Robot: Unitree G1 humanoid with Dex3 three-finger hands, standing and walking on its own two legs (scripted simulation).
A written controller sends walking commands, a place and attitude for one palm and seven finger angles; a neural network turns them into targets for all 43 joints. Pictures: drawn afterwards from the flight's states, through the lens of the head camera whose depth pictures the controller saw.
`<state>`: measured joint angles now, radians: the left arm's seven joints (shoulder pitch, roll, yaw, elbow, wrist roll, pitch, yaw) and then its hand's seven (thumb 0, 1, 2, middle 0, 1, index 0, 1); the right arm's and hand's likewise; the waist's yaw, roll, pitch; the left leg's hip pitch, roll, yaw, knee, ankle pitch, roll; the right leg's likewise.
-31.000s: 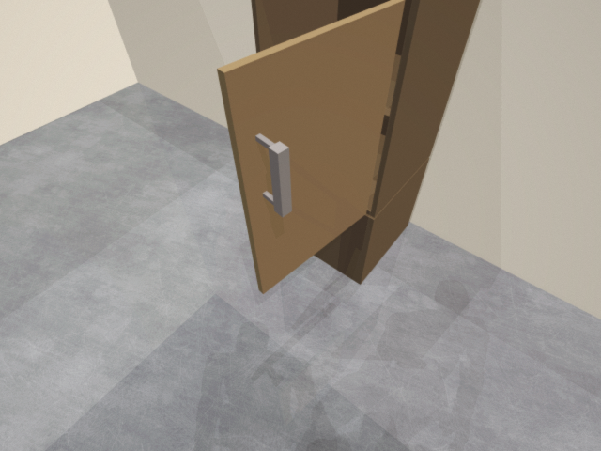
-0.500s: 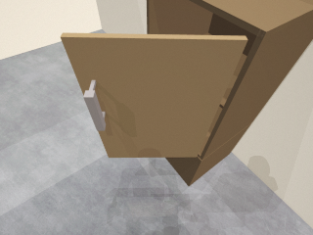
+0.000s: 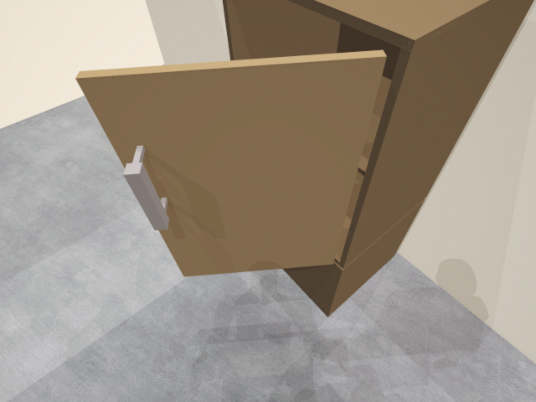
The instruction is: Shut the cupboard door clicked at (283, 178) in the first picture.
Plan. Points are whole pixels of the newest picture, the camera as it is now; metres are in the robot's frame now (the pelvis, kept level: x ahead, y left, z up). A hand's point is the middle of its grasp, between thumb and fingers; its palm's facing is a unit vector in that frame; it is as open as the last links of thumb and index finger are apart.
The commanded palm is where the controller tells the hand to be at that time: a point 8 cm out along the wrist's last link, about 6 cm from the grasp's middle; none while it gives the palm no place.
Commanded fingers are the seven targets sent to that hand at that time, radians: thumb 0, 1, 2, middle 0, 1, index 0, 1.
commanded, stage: come to a stop and stand still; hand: left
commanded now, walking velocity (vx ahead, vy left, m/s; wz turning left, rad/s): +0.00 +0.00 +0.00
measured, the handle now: (151, 189) +0.43 +0.23 +0.06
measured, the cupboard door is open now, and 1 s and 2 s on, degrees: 55 55 55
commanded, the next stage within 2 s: look again from close up in 1.38 s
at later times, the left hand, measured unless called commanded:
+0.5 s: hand out of the picture +0.00 +0.30 -0.17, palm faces -0.02 -0.97 -0.25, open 7.3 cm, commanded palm none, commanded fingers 0.00 0.90 0.90 -0.20 -0.30 -0.20 -0.30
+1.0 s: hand out of the picture -0.09 +0.28 -0.17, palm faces -0.03 -0.97 -0.24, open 7.3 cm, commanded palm none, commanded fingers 0.00 0.90 0.90 -0.20 -0.30 -0.20 -0.30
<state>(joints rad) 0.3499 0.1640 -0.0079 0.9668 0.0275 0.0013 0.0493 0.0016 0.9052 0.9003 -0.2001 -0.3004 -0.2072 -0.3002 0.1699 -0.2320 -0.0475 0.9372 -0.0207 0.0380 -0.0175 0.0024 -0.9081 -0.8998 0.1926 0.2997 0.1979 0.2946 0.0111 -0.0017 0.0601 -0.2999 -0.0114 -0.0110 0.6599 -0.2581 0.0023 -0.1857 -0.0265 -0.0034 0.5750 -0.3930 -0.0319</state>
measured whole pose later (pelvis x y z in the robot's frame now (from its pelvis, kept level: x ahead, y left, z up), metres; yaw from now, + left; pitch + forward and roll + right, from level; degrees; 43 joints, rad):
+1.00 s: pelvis -0.08 +0.08 +0.00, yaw -1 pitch -2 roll +0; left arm 0.33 0.23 -0.01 1.07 0.03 0.00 0.03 0.00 0.91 0.90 -0.20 -0.30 -0.20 -0.30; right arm 0.20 -0.22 -0.03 1.08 -0.01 0.01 0.00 0.00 -0.90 -0.90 0.20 0.30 0.20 0.30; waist 0.01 -0.01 0.03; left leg -0.26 -0.05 0.04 0.44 -0.15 0.06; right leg -0.21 -0.07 0.04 0.45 -0.22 0.06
